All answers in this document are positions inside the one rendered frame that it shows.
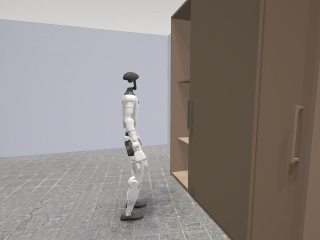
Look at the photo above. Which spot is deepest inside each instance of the handle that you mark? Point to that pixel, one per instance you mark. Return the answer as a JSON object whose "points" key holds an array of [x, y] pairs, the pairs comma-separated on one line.
{"points": [[293, 132], [188, 115]]}

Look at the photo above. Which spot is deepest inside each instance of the robot right upper arm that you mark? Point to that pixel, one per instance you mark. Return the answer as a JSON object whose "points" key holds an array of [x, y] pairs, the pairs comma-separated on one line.
{"points": [[129, 107]]}

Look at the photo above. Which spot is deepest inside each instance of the left robot foot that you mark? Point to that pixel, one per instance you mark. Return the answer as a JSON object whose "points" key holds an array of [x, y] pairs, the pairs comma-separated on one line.
{"points": [[138, 204]]}

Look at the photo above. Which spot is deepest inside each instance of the right robot forearm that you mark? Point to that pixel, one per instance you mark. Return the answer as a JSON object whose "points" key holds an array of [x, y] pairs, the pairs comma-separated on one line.
{"points": [[130, 129]]}

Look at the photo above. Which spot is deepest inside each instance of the robot left hand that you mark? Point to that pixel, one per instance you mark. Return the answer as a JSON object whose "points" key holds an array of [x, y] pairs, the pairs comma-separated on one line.
{"points": [[139, 139]]}

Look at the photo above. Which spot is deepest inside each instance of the robot right hand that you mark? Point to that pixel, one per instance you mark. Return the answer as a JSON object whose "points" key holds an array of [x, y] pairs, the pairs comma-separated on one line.
{"points": [[139, 156]]}

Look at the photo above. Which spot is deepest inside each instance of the robot right thigh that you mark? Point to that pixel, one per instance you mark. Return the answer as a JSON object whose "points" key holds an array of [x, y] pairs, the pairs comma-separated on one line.
{"points": [[138, 176]]}

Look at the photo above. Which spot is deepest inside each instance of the wardrobe door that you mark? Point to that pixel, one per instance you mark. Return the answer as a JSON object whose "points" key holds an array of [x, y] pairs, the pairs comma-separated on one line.
{"points": [[288, 55], [225, 64]]}

